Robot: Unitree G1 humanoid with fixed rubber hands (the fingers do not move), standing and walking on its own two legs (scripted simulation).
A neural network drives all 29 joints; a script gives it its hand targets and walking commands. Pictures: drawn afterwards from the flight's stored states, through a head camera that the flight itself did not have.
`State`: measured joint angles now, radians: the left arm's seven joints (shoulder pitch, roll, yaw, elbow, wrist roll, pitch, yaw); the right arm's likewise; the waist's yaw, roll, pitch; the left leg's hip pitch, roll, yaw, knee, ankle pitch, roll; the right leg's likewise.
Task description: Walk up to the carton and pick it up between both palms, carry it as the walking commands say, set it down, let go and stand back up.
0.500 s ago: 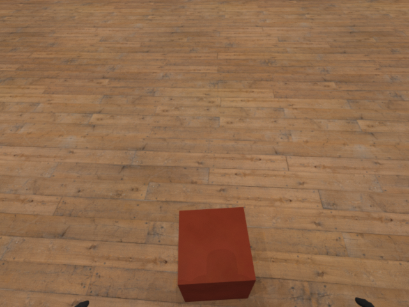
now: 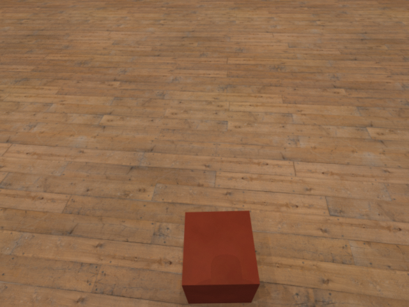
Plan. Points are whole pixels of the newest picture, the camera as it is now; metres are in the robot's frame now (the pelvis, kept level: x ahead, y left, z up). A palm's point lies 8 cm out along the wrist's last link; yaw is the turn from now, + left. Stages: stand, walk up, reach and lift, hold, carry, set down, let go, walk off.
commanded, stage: walk up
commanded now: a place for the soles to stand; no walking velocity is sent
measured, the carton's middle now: (218, 257) +0.45 +0.00 -0.63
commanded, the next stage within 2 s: none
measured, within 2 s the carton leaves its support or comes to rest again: neither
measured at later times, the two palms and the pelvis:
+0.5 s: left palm out of the picture +0.08 +0.30 -0.12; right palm out of the picture +0.11 -0.31 -0.12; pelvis +0.01 -0.01 -0.01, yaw +1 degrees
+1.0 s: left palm out of the picture +0.07 +0.30 -0.12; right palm out of the picture +0.11 -0.30 -0.12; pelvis +0.00 -0.01 -0.01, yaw +5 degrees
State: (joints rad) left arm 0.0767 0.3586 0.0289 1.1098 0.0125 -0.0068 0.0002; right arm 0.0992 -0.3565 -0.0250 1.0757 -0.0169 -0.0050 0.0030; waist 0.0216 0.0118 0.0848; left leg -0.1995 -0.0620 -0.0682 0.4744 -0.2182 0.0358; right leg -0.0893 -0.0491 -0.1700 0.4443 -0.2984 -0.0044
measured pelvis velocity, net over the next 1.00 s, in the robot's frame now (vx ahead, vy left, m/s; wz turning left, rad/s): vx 0.00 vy -0.01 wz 0.08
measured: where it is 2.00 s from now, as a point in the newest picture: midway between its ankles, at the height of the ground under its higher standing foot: outside the picture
